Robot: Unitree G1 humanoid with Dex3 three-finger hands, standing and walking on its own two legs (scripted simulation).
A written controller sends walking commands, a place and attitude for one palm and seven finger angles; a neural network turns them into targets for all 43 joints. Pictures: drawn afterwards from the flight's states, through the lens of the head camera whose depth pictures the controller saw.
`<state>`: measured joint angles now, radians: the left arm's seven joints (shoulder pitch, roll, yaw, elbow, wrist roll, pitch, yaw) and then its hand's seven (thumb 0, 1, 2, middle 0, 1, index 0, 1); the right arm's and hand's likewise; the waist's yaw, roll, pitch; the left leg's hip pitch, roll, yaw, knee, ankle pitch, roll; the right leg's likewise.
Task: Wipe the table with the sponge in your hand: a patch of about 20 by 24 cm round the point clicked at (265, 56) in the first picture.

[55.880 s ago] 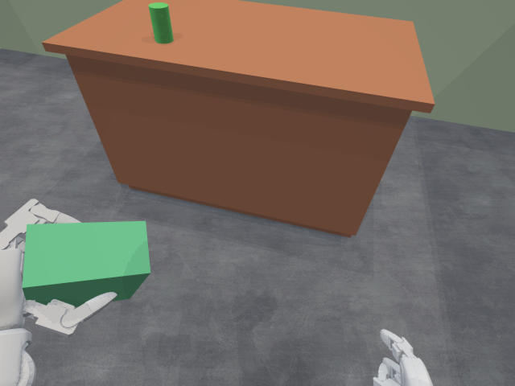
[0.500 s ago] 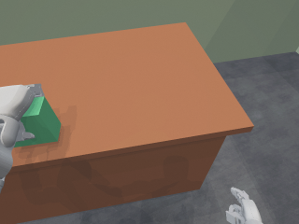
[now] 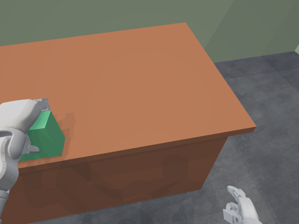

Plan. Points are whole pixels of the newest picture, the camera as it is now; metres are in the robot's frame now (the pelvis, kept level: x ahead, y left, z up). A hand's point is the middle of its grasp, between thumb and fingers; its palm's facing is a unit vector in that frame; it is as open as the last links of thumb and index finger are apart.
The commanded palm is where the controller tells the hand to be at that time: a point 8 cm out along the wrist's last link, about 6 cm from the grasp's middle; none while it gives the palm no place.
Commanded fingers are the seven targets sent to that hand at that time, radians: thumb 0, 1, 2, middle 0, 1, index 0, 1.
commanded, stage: lower the sponge onto the table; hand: left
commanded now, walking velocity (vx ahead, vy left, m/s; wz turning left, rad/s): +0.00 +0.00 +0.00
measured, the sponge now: (33, 141) +0.26 +0.37 +0.07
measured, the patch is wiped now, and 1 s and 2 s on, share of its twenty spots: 0.00 0.00 0.10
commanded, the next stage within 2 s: wipe forward along the first lane in 0.04 s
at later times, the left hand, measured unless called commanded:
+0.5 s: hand (29, 120) +0.30 +0.37 +0.12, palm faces -0.13 +0.00 -0.99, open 10.5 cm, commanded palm +0.28 +0.37 +0.16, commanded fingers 0.00 0.10 1.30 -1.20 -1.60 -1.20 -1.60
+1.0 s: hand (33, 107) +0.34 +0.39 +0.11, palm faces -0.15 +0.02 -0.99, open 10.5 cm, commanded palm +0.33 +0.38 +0.15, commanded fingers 0.00 0.10 1.30 -1.20 -1.60 -1.20 -1.60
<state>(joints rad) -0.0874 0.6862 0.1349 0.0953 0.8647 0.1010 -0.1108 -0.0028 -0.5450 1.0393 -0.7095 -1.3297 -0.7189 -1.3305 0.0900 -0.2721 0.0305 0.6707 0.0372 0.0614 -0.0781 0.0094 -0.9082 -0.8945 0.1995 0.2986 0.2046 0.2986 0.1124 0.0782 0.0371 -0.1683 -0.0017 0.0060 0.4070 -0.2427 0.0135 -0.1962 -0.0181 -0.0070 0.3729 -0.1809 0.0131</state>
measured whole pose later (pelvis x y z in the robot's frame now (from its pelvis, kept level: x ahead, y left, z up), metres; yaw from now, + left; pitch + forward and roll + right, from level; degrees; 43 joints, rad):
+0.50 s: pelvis +0.00 -0.01 +0.00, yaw +1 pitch +2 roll -1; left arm -0.30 0.73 0.15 0.41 0.91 0.02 -0.15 0.01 -0.55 1.04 -0.71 -1.33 -0.72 -1.33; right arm 0.13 -0.30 0.01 0.71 0.05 0.07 -0.10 0.01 -0.91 -0.89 0.20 0.30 0.21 0.30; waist 0.08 0.07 0.02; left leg -0.23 0.01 -0.01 0.44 -0.25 0.00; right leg -0.25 0.00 -0.03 0.40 -0.18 0.00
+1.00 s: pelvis -0.01 -0.01 -0.01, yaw +0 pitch +7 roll -1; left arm -0.55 0.79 0.16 0.78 0.98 -0.11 -0.08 0.01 -0.56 1.05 -0.72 -1.32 -0.73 -1.33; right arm 0.23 -0.31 -0.02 0.74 0.06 0.09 -0.08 0.01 -0.91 -0.89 0.20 0.30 0.20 0.30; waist 0.04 0.06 -0.03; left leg -0.37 0.01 0.00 0.51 -0.26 0.01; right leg -0.39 -0.01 -0.01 0.46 -0.19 0.01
